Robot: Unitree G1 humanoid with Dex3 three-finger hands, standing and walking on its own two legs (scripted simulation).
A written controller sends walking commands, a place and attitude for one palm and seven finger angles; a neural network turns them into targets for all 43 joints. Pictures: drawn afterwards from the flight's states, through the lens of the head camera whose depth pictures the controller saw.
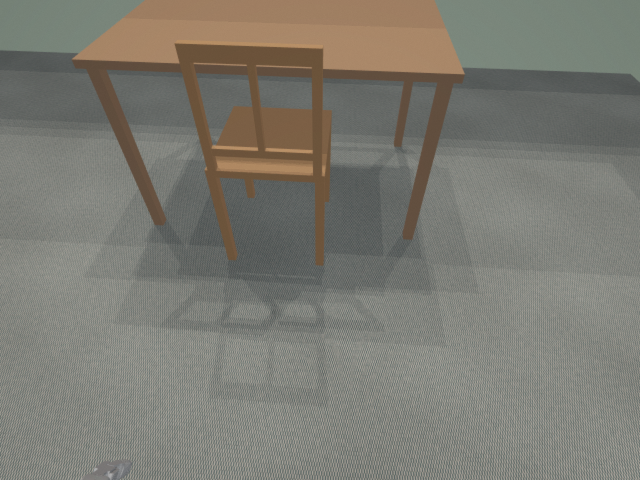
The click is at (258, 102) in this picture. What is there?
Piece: chair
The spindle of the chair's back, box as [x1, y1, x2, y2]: [247, 65, 265, 150]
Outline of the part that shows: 247,65 258,150 264,150 265,145 255,65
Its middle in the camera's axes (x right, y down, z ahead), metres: -0.19 -0.37 +1.11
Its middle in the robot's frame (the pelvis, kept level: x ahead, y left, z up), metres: +1.07 +0.24 -0.09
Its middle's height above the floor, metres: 0.68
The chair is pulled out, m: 0.00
